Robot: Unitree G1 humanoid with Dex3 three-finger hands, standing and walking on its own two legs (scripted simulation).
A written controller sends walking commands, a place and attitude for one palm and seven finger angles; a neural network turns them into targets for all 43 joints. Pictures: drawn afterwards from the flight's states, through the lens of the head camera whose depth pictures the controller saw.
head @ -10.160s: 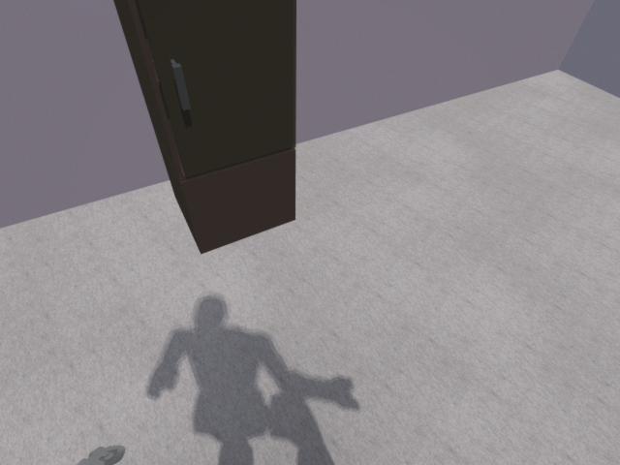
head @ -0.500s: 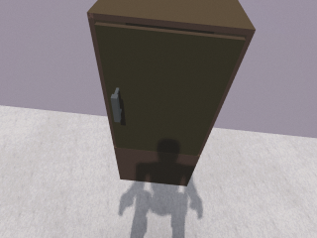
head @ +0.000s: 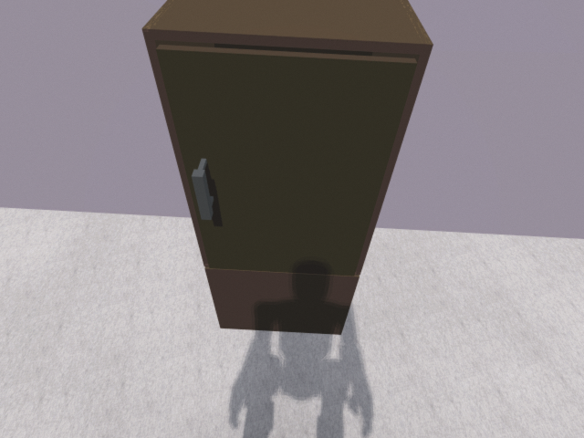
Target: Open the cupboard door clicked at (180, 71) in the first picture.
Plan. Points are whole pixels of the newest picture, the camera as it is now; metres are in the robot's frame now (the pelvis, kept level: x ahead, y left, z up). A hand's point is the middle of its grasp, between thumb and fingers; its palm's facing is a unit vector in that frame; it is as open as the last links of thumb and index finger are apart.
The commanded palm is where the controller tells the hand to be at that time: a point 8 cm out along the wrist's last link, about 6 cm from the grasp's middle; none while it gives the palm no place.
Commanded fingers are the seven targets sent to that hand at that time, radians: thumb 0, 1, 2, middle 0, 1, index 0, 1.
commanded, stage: come to a stop and stand still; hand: left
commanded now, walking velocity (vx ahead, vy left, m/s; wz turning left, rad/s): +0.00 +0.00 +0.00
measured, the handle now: (205, 189) +0.57 +0.21 -0.02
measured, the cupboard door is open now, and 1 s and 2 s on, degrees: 0 0 0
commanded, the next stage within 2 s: look again from close up in 0.02 s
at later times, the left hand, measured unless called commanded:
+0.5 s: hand out of the picture +0.03 +0.20 -0.18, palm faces +0.03 -0.98 -0.19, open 7.4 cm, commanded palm none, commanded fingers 0.00 0.90 0.90 -0.20 -0.30 -0.20 -0.30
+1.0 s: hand (156, 383) +0.20 +0.20 -0.03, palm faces +0.02 -1.00 -0.03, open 8.1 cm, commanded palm +0.12 +0.27 -0.06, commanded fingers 0.00 0.50 0.73 -0.23 -0.56 -0.23 -0.56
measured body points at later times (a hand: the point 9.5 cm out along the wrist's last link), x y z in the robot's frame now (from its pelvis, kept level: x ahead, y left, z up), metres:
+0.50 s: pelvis +0.01 +0.03 -0.01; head +0.00 +0.04 +0.44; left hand +0.03 +0.25 -0.17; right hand +0.03 -0.20 -0.16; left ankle +0.06 +0.11 -0.74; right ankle -0.01 -0.11 -0.74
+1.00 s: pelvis -0.02 +0.01 -0.06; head +0.00 +0.02 +0.39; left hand +0.19 +0.25 -0.02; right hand +0.18 -0.23 -0.11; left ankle +0.06 +0.11 -0.74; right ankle +0.00 -0.11 -0.74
